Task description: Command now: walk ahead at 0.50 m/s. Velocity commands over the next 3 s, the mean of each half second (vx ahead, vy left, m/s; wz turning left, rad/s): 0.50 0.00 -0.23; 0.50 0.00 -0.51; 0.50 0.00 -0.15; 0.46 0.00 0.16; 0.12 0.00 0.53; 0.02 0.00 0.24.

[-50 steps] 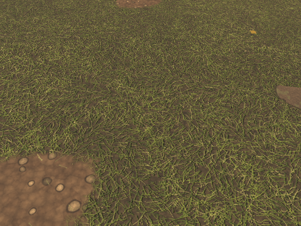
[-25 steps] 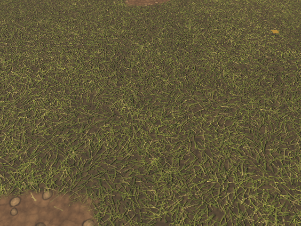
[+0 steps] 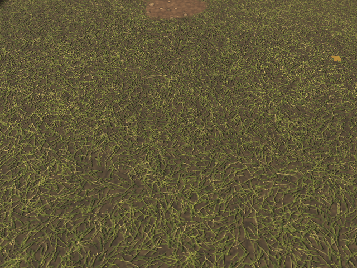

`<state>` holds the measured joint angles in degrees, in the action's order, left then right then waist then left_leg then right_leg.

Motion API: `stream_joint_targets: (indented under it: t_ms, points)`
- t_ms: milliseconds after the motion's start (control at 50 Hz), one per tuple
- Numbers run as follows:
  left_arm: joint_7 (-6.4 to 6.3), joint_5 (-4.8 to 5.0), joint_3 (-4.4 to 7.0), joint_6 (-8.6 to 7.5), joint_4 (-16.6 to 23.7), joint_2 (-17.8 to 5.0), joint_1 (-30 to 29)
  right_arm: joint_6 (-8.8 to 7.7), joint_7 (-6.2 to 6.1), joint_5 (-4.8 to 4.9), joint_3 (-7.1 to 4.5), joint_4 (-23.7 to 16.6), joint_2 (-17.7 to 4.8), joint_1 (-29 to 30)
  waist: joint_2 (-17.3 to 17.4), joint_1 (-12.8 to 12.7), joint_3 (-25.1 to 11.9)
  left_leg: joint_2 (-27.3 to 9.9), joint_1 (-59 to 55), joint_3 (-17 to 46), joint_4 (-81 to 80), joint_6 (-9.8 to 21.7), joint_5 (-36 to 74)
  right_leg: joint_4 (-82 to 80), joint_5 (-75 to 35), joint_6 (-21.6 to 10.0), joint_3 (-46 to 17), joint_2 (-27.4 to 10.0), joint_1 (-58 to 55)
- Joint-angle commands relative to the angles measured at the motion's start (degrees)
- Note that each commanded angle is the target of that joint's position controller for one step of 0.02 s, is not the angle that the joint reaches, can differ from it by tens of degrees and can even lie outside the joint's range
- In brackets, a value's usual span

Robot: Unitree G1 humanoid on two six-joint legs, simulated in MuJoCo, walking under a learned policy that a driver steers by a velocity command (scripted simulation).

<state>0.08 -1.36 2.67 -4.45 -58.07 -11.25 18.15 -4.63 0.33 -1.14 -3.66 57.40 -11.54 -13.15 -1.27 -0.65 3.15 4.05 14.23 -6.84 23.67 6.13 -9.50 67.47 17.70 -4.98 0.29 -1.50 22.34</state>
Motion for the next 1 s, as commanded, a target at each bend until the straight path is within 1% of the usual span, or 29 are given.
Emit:
stream_joint_targets:
  t_ms: [20,60,140,220,280,300,340,360,380,400,420,440,460,480,500,520,540,560,600,640,680,740,860,900,920,940,960,980,1000]
  points:
    - [0.88,-0.97,0.5,1.24,1.5,-1.0,5.2,-1.66,-0.41,0.31,0.09,0.5,-2.6,-6.2,3.3,-1.6,-0.8,-16.1,-4.6,16.5,-14.7,6.3,10.3,-1.9,-2.5,1.1,-1.5,-3.5,7.0]
    - [1.24,-1.0,0.6,1.89,3.2,-1.5,0.8,-1.94,-0.45,0.38,-0.14,1.0,-4.5,-8.1,3.7,-1.5,0.5,-15.4,-4.7,14.2,-16.2,6.4,11.4,-5.2,-5.7,2.2,-0.4,-4.4,10.6]
    - [1.56,-0.31,0.35,2.11,7.0,-2.2,-9.7,-1.76,-0.35,0.35,0.28,1.5,-4.6,-11.8,4.2,0.7,2.4,-13.8,-7.8,10.4,-17.5,5.2,15.5,-16.6,-13.5,3.6,1.7,-4.9,15.5]
    - [1.75,0.42,-0.46,1.92,9.1,-1.2,-16.4,-2.07,-0.77,0.08,0.46,2.4,-4.7,-15.6,5.0,2.9,2.9,-14.3,-12.4,5.5,-17.6,3.5,20.3,-26.7,-18.3,2.2,3.5,-2.6,13.9]
    - [1.82,0.2,-0.44,1.62,10.6,-1.6,-19.6,-1.94,-1.42,-0.33,0.54,3.3,-4.6,-17.4,5.0,3.5,3.8,-16.4,-18.2,3.0,-15.7,3.3,24.4,-30.9,-16.4,0.1,4.4,-1.4,14.2]
    - [1.84,0.06,-0.34,1.46,10.9,-1.8,-19.8,-1.87,-1.68,-0.43,0.48,3.4,-4.8,-17.2,5.0,3.2,3.8,-17.0,-19.8,2.1,-14.2,3.1,27.6,-32.1,-14.7,-0.8,4.9,-0.8,13.5]
    - [1.62,-0.2,0.19,1.17,10.6,-2.5,-17.3,-1.74,-2.22,-0.5,0.23,3.1,-6.1,-15.8,5.8,1.3,1.8,-17.7,-22.1,-0.2,-7.7,2.3,43.6,-33.7,-10.0,-3.0,7.1,2.0,8.5]
    - [1.38,-0.32,0.71,1.03,9.7,-3.3,-13.7,-1.48,-2.43,-0.61,-0.03,3.0,-7.1,-15.0,6.4,-0.4,-0.5,-17.8,-22.9,-1.1,-1.5,1.9,51.6,-34.0,-7.2,-4.3,8.3,4.0,4.3]
    - [1.19,-0.39,1.42,0.75,7.8,-4.3,-7.5,-1.01,-2.49,-0.62,-0.27,2.7,-7.9,-14.4,6.4,-2.8,-4.0,-17.4,-22.5,-2.1,7.6,1.4,54.5,-36.1,-6.3,-5.7,9.1,6.2,-2.0]
    - [0.97,-1.01,2.49,0.39,5.2,-6.3,0.9,-0.68,-2.45,-0.25,-0.35,1.9,-8.4,-13.5,5.4,-6.6,-8.3,-16.4,-16.3,-3.5,19.8,0.2,47.7,-39.5,-8.3,-7.7,6.5,5.6,-13.8]
    - [0.42,-1.98,4.28,0.38,4.5,-11.9,8.7,-0.82,-1.91,1.0,0.21,-1.1,-6.3,-13.2,-1.4,-9.0,-14.8,-12.9,-0.1,-5.0,40.0,-1.9,27.1,-40.6,-5.6,-13.0,-11.6,-7.3,-29.6]
    - [0.67,-0.59,5.06,1.33,4.8,-14.5,7.7,-1.38,-0.89,1.58,-0.02,-3.2,-5.0,-14.4,-11.9,-5.5,-20.0,0.3,18.7,0.8,58.8,-4.1,-19.7,-49.2,-9.7,-20.8,-41.4,-19.4,-40.2]
    - [0.83,0.77,4.77,1.98,5.2,-13.8,4.2,-1.63,-0.62,0.38,-0.42,-4.9,-7.2,-8.8,-2.8,-4.5,-14.8,-4.0,25.6,9.0,60.0,-3.2,-15.7,-50.3,-9.9,-19.2,-36.1,-17.2,-36.7]
    - [0.62,0.87,4.11,2.01,5.7,-11.2,0.8,-2.26,-0.4,0.51,-0.14,-6.4,-6.5,-5.1,-0.3,-3.4,-8.4,-6.4,26.9,8.9,57.0,-3.2,-11.3,-51.4,-12.1,-17.3,-29.1,-16.0,-29.4]
    - [0.52,0.74,3.39,1.86,5.9,-8.4,-1.3,-2.38,-0.5,0.39,-0.2,-6.4,-6.0,-4.7,3.6,-1.0,-3.9,-8.3,24.3,8.9,51.5,-3.4,-8.8,-53.0,-16.9,-14.7,-24.4,-13.4,-22.0]
    - [0.16,1.03,2.86,1.52,5.8,-6.8,-2.3,-1.53,-0.57,-0.55,-0.27,-7.1,-5.6,-4.2,3.6,0.8,-2.3,-9.5,21.5,9.2,47.7,-4.3,-8.4,-53.7,-20.3,-13.0,-20.8,-10.7,-17.0]
    - [-0.06,1.16,2.54,1.13,6.0,-6.2,-2.6,-0.33,-0.45,-1.34,-0.1,-7.0,-4.7,-5.4,2.5,2.1,-2.4,-10.0,18.5,9.2,45.1,-5.1,-8.1,-54.3,-21.9,-12.0,-18.2,-8.8,-14.0]
    - [-0.14,1.34,2.54,0.6,6.0,-6.6,-1.6,0.68,-0.28,-1.68,-0.12,-7.4,-4.4,-5.4,1.7,2.4,-2.6,-9.9,17.6,8.8,43.2,-5.9,-8.2,-54.6,-23.6,-11.9,-17.2,-7.8,-12.8]
    - [-0.3,1.45,2.94,0.12,5.9,-8.6,0.6,1.86,0.06,-1.8,-0.11,-8.7,-4.3,-3.3,0.8,2.4,-2.2,-10.0,19.0,7.6,39.4,-7.4,-6.2,-55.6,-24.9,-11.9,-15.7,-6.2,-11.6]
    - [-0.39,1.48,3.04,0.18,6.4,-9.5,2.8,2.37,0.17,-1.7,-0.16,-11.0,-4.8,2.1,-0.3,1.1,-0.8,-10.1,22.1,7.0,34.4,-8.7,-1.8,-56.3,-24.9,-10.9,-15.7,-5.3,-11.7]
    - [-0.42,1.36,2.92,0.46,6.6,-9.2,5.7,2.65,0.19,-1.45,-0.06,-13.4,-5.0,7.9,-0.9,-0.9,-0.3,-9.7,25.0,6.7,29.3,-9.3,2.6,-56.2,-26.4,-9.5,-16.4,-4.8,-13.9]
    - [-0.56,1.33,2.99,0.82,7.1,-9.7,9.1,2.72,0.45,-1.17,0.27,-15.7,-5.1,12.7,-1.9,-2.9,-1.1,-8.3,26.6,6.9,23.8,-9.2,7.1,-54.2,-29.8,-7.8,-17.2,-4.3,-18.4]
    - [-1.21,0.3,3.19,1.24,8.5,-10.7,12.6,1.82,0.79,-0.44,1.33,-20.8,-5.6,21.1,-3.1,-5.3,-0.7,-4.9,26.2,7.0,14.2,-7.6,5.7,-48.7,-36.4,-8.2,-21.0,-5.3,-25.8]
    - [-1.67,0.19,3.42,1.23,9.6,-11.7,10.1,1.17,0.67,-0.14,1.26,-20.9,-6.6,17.7,-4.0,-2.8,-1.3,-3.9,18.6,7.2,9.3,-6.0,3.6,-46.4,-39.1,-6.5,-21.5,-5.7,-24.4]
    - [-1.7,0.31,3.45,1.0,10.1,-12.1,8.4,0.91,0.31,-0.09,0.86,-19.8,-7.7,13.1,-4.2,-0.7,-2.6,-2.5,10.7,6.5,7.1,-4.7,2.0,-43.6,-44.4,-5.1,-20.7,-5.2,-22.3]
    - [-1.4,0.5,3.43,0.7,10.1,-12.4,7.8,0.46,-0.21,-0.21,0.18,-17.6,-8.9,6.1,-3.0,2.2,-5.8,-1.1,1.8,5.4,4.8,-3.4,2.4,-36.8,-49.0,-4.0,-19.4,-3.6,-21.5]
    - [-0.95,0.94,3.28,0.35,10.4,-11.9,7.0,-0.31,-0.82,-0.84,-0.48,-15.7,-10.4,-2.0,-0.7,6.2,-10.6,-4.4,-10.2,7.9,2.6,-1.4,3.9,-25.9,-44.3,-2.8,-16.8,-0.7,-16.8]
    - [-0.65,1.16,2.09,-0.18,12.2,-7.5,9.0,-0.52,-1.65,-1.81,-1.3,-15.4,-14.7,-11.3,6.6,8.2,-19.7,-18.8,-23.3,23.8,2.9,1.5,-3.7,-9.3,-22.0,-1.7,-12.6,2.8,-8.8]
    - [-0.48,2.59,2.04,0.12,11.9,-5.6,18.4,0.35,-1.18,-1.89,-2.42,-14.3,-18.8,-10.1,20.1,2.3,-22.3,-29.3,-30.2,51.0,-5.9,9.1,-4.2,4.4,14.5,0.4,-7.9,11.6,6.7]
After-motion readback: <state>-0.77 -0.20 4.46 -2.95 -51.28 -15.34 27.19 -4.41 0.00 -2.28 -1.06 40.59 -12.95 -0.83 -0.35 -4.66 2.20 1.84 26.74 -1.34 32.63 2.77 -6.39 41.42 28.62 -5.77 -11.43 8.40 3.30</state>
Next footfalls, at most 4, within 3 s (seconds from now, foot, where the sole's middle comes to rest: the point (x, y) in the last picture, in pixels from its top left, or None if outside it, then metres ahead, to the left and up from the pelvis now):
0.40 right None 0.37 -0.11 -0.78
0.96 left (200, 207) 0.72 -0.06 -0.78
1.50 right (268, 180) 0.85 -0.36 -0.77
2.22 left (245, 134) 1.26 -0.33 -0.95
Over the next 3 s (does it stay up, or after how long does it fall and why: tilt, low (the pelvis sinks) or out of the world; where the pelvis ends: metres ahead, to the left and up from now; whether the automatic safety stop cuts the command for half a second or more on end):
stays up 1.16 -0.41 -0.17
